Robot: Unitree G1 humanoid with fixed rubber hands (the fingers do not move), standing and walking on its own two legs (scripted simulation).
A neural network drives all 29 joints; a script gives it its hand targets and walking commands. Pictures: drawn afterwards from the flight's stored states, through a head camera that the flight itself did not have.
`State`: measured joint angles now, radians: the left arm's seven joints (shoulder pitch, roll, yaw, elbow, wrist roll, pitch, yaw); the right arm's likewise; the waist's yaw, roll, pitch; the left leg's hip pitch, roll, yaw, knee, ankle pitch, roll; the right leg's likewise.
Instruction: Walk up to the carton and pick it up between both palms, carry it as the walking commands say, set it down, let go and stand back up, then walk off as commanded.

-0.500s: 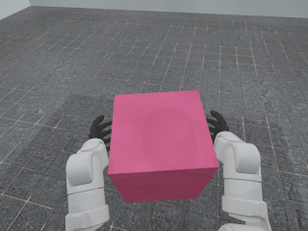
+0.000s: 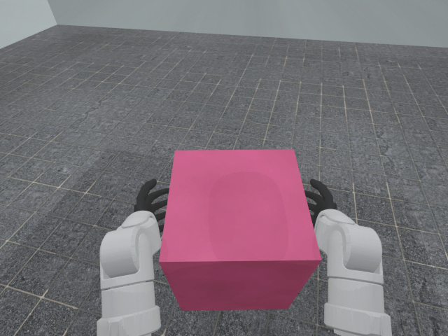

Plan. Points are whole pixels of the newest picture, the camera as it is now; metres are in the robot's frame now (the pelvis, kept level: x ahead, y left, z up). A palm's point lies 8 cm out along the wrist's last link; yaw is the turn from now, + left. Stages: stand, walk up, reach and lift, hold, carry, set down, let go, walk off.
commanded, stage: carry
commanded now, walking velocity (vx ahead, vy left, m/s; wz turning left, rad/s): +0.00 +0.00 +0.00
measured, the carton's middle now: (234, 234) +0.30 +0.00 +0.04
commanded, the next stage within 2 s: hold in 1.78 s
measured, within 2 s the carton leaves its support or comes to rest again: neither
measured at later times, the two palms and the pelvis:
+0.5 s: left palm (158, 219) +0.29 +0.13 +0.10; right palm (334, 220) +0.29 -0.17 +0.09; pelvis +0.01 -0.02 +0.00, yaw +0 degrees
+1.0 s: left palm (161, 228) +0.28 +0.13 +0.10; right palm (340, 230) +0.27 -0.18 +0.09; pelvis +0.02 -0.02 +0.00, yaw +0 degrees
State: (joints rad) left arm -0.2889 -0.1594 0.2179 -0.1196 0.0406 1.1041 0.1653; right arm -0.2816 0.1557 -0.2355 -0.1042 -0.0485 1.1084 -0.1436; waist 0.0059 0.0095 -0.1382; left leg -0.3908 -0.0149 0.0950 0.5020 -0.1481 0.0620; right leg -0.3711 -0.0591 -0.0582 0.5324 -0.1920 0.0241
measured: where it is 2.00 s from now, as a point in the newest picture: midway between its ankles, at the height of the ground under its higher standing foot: outside the picture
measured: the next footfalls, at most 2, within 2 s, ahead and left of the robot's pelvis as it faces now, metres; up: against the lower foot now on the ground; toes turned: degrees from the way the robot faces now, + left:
none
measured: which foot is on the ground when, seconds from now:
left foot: down 0.00-1.00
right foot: down 0.00-1.00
